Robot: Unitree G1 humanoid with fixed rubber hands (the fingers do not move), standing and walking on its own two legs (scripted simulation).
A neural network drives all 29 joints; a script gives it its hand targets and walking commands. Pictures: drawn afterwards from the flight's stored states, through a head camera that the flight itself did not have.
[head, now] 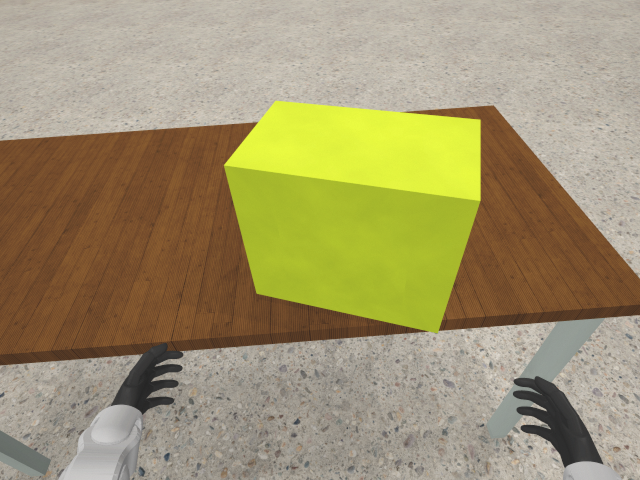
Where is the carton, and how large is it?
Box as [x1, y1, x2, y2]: [224, 101, 480, 332]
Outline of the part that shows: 275,101 224,165 256,292 269,296 437,332 479,203 480,120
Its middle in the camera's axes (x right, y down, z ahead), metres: +0.06 -0.04 +0.60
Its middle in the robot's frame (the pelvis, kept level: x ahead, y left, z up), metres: +0.48 -0.01 +0.08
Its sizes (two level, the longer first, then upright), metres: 0.304 0.182 0.263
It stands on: a table, 0.70 m high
